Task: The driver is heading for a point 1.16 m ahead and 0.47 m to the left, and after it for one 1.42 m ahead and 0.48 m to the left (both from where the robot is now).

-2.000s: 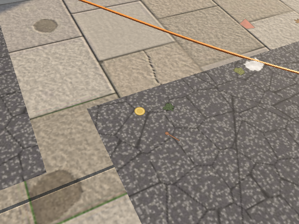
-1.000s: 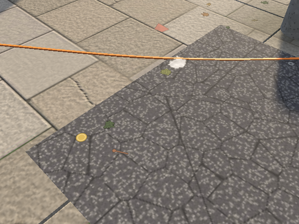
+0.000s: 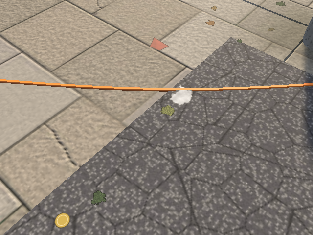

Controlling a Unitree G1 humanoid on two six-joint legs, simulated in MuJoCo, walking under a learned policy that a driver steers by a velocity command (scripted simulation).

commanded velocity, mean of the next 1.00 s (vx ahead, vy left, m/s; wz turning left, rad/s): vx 0.50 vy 0.00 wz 0.47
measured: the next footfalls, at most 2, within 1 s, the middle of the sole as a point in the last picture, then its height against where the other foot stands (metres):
right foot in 0.12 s outside the picture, level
left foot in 0.66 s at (121, 234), level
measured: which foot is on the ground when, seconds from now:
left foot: down 0.00-0.14, up 0.16-0.64, down 0.66-1.00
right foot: up 0.00-0.10, down 0.12-0.68, up 0.70-1.00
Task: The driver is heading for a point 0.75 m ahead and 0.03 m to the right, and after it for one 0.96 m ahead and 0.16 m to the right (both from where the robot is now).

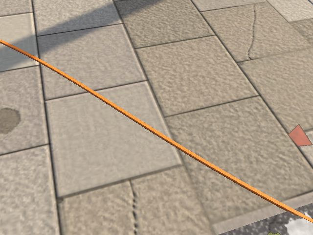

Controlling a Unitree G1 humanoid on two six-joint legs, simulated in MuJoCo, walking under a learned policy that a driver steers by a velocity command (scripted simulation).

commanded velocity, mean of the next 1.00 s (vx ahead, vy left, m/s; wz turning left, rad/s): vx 0.50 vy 0.00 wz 0.19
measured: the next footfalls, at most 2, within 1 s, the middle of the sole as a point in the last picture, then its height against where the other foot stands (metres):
right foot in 0.22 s outside the picture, level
left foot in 0.72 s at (113, 229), level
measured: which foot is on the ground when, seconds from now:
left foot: down 0.00-0.24, up 0.26-0.70, down 0.72-1.00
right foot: up 0.00-0.20, down 0.22-0.72, up 0.74-1.00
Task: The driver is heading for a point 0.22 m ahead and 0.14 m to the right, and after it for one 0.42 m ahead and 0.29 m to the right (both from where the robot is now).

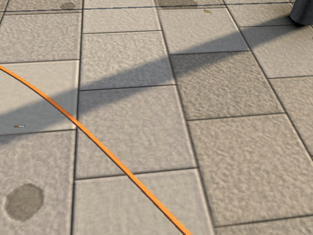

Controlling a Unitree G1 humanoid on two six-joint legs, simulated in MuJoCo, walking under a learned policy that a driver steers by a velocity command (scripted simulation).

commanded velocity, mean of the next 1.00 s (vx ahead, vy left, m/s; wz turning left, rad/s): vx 0.40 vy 0.00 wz -0.43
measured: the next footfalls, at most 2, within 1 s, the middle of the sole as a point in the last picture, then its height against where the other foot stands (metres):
right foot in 0.26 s outside the picture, level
left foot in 0.76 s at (166, 209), level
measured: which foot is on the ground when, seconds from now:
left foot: down 0.00-0.24, up 0.26-0.74, down 0.76-1.00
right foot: up 0.00-0.24, down 0.26-0.78, up 0.80-1.00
